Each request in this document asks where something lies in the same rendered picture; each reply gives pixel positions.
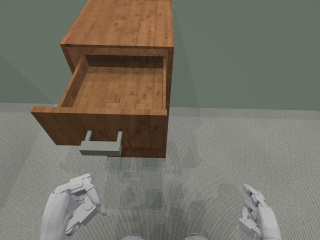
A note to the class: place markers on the drawer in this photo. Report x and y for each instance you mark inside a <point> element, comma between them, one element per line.
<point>107,94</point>

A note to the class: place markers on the handle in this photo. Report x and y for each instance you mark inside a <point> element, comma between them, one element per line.
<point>101,148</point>

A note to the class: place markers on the left robot hand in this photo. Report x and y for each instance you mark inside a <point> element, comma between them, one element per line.
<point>56,222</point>

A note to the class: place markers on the right robot hand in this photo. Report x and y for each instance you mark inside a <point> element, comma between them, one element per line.
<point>264,224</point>

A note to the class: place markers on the cabinet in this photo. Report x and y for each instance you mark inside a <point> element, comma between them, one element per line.
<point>137,27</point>

